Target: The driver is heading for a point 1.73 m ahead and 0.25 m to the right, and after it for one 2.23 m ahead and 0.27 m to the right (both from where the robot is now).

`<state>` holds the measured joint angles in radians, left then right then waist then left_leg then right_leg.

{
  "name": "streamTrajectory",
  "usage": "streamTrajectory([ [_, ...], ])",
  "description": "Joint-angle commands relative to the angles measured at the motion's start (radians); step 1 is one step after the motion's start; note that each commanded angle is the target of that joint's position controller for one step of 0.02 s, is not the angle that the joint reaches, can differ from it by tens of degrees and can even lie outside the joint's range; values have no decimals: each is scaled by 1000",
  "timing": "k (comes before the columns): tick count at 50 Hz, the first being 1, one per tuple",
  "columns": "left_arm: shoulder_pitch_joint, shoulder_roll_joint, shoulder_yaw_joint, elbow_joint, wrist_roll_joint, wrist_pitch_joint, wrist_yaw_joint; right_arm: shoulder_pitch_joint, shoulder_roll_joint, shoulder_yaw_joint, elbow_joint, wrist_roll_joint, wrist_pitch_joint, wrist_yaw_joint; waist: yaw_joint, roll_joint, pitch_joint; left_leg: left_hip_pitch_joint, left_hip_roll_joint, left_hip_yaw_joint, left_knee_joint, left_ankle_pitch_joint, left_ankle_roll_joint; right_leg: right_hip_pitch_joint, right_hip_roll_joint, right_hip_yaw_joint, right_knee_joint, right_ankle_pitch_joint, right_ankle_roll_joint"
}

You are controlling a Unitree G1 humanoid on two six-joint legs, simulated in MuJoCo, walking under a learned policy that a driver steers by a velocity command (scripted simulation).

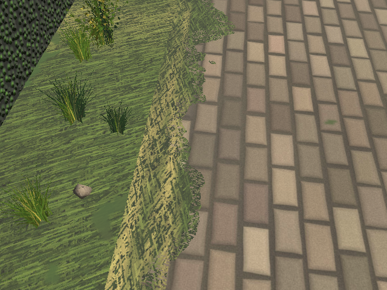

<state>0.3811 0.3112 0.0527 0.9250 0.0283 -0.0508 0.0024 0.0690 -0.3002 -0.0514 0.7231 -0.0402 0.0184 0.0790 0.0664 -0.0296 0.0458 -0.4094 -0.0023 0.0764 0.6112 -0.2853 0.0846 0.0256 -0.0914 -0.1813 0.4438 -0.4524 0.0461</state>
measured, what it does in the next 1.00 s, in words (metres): walks ahead, turning right: right foot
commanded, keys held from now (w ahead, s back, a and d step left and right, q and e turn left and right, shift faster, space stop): w+q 0.10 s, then w+e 0.90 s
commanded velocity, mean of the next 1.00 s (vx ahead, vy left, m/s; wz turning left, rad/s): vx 0.48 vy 0.00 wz -0.21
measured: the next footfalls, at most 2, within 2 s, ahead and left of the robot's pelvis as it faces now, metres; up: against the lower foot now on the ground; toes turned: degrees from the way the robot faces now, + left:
right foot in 0.54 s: +0.45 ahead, -0.01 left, +0.00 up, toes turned -4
left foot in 1.04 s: +0.78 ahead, +0.09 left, +0.00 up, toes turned -21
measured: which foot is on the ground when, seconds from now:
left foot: down 0.00-0.52, up 0.54-1.00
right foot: down 0.00-0.02, up 0.04-0.52, down 0.54-1.00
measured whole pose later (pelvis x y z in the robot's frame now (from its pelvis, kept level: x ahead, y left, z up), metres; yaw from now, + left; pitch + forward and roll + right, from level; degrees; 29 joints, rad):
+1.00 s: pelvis +0.55 +0.04 +0.01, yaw -17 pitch +2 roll -1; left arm 0.44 0.29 0.07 0.88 0.01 -0.04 0.01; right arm 0.02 -0.27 0.02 0.69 -0.03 -0.04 0.02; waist 0.10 0.03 0.04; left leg -0.57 0.03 -0.04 0.59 -0.08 -0.03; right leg 0.00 0.15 0.22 0.35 -0.36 -0.11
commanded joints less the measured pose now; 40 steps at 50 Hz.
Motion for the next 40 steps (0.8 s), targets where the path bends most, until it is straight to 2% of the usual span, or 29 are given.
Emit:
streamTrajectory([
  [1,-83,48,-4,-152,-5,-12,-12,418,-269,-87,41,-8,-25,-43,-224,322,-238,685,252,-528,-271,-380,178,-621,20,-53,708,203,-53],
  [2,-162,76,3,-182,17,-22,-15,382,-284,-81,26,23,-27,-44,-208,263,-240,656,352,-868,-433,-344,222,-776,94,170,838,-52,-52],
  [3,-190,106,9,-192,12,-27,-23,337,-254,-75,30,26,-24,-49,-183,176,-124,594,339,-721,-393,-237,231,-835,36,219,873,5,-69],
  [4,-169,98,5,-176,1,-35,-29,291,-197,-61,27,25,-27,-53,-138,93,-48,480,293,-589,-371,-70,205,-791,-7,217,806,104,-76],
  [5,-145,91,5,-162,3,-35,-28,242,-163,-50,16,25,-32,-57,-96,62,-11,390,234,-495,-377,59,174,-726,-27,215,727,141,-75],
  [6,-102,80,1,-134,16,-20,-30,191,-117,-34,11,27,-40,-61,-59,65,-13,344,175,-398,-397,151,131,-660,-42,205,680,176,-70],
  [7,-50,70,-4,-113,21,-5,-35,188,-113,-27,7,25,-55,-62,-43,105,-46,323,176,-358,-402,282,141,-606,-34,185,676,198,-61],
  [9,-49,60,-3,-102,18,15,-40,226,-101,-21,38,33,-81,-59,-35,91,-40,317,160,-287,-423,426,139,-606,-29,165,657,232,-50],
  [12,-166,52,-4,-130,7,25,-47,290,-100,-18,76,31,-92,-62,-70,79,12,357,151,-220,-465,479,107,-715,-30,152,596,321,-50],
  [16,-279,22,-13,-162,-4,18,-54,334,-73,-4,112,23,-102,-68,-101,80,45,406,144,-122,-486,550,63,-753,20,163,440,426,-71],
  [19,-357,3,-25,-187,-3,13,-60,356,-59,6,141,19,-109,-82,-117,77,74,445,164,-68,-505,626,47,-725,61,135,294,467,-95],
  [21,-386,-4,-31,-202,0,10,-61,366,-58,12,162,18,-109,-94,-118,70,75,494,178,-36,-489,754,32,-679,85,94,202,462,-121],
  [23,-341,9,-28,-194,0,10,-53,359,-79,13,176,13,-110,-107,-88,94,25,549,189,-5,-377,1089,7,-570,145,45,161,393,-157],
  [24,-283,23,-23,-178,1,10,-48,355,-97,9,181,8,-106,-115,-59,116,-15,578,196,5,-276,1244,-5,-512,176,29,157,338,-176],
  [25,-171,46,-14,-145,-1,7,-43,342,-117,4,181,0,-98,-122,-11,132,-72,586,201,12,-119,1318,-13,-417,200,34,142,293,-197],
  [26,-33,74,0,-104,2,0,-37,328,-137,-1,176,-1,-90,-123,45,136,-139,536,201,18,75,1254,-16,-266,208,64,86,294,-225],
  [27,116,117,21,-69,16,-2,-26,285,-141,1,151,7,-92,-119,128,90,-211,351,171,47,355,980,-20,-33,115,193,32,273,-282],
  [28,132,242,58,-75,26,9,-13,350,-33,22,100,25,-103,-97,53,-162,-291,-89,-26,48,789,75,-71,283,-190,693,44,313,-455],
  [29,80,208,58,-76,-28,15,-22,294,-89,11,83,9,-112,-91,47,-75,-337,-251,-86,-136,921,-199,-56,301,-238,961,-94,323,-516],
  [30,0,181,55,-88,-36,17,-19,233,-90,17,53,10,-126,-83,13,-19,-174,-316,-8,-184,860,-95,-44,161,-214,810,-141,275,-480],
  [31,-46,120,42,-96,-28,18,-19,211,-97,19,47,13,-135,-79,-15,54,-85,-291,31,-162,780,-42,-43,21,-185,718,-181,307,-440],
  [32,-74,85,33,-98,-22,14,-16,204,-90,18,50,8,-128,-79,-52,95,-17,-245,58,-154,705,-34,-51,-100,-137,642,-202,390,-399],
  [33,-89,64,24,-95,-23,9,-11,213,-80,21,43,-6,-106,-77,-84,92,2,-191,73,-150,652,-37,-70,-186,-91,582,-220,457,-376],
  [35,-77,86,28,-91,-25,-10,-13,230,-50,29,37,-18,-70,-71,-103,58,-12,-144,85,-123,562,-31,-98,-250,-44,510,-232,556,-364],
  [36,-66,104,33,-87,-26,-16,-13,215,-42,32,26,-18,-61,-69,-104,44,-14,-144,88,-107,512,-6,-111,-269,-24,483,-239,579,-359],
  [38,-40,121,39,-85,-28,-17,-12,131,-40,34,-11,-15,-56,-66,-84,21,1,-176,94,-84,397,80,-133,-279,7,463,-255,575,-337],
  [40,3,118,41,-79,-32,-13,-11,40,-40,36,-43,-11,-55,-65,-47,-1,6,-212,89,-74,278,176,-146,-240,28,462,-245,586,-300],
])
